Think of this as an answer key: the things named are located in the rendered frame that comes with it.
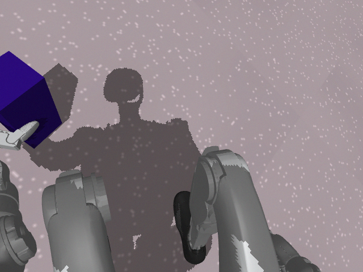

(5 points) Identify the right robot arm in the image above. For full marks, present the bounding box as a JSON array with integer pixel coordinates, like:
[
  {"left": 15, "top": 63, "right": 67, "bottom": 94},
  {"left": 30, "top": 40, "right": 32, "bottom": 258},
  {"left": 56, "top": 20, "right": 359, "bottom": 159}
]
[{"left": 285, "top": 256, "right": 321, "bottom": 272}]

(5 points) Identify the right robot hand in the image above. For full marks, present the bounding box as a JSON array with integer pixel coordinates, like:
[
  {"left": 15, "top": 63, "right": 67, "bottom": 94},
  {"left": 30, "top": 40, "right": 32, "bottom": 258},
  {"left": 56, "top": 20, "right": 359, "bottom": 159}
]
[{"left": 269, "top": 230, "right": 300, "bottom": 272}]

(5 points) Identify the left robot arm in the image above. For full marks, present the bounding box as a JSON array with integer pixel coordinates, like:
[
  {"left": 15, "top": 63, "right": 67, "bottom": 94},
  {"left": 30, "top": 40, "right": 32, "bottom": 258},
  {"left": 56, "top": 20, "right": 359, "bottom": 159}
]
[{"left": 0, "top": 161, "right": 37, "bottom": 272}]

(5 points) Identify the right robot foot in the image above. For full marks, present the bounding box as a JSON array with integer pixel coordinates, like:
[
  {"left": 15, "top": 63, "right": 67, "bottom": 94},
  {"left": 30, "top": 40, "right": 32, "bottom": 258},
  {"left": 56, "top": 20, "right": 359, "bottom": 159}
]
[{"left": 174, "top": 191, "right": 206, "bottom": 265}]

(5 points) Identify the left robot hand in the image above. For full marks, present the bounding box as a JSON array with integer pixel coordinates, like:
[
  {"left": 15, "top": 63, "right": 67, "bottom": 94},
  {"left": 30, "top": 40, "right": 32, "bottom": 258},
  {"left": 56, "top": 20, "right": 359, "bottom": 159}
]
[{"left": 0, "top": 121, "right": 39, "bottom": 151}]

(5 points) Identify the carton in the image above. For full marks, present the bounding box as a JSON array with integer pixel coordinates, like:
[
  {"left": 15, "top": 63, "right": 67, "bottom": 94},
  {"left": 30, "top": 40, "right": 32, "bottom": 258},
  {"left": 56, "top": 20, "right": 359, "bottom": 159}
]
[{"left": 0, "top": 51, "right": 62, "bottom": 148}]

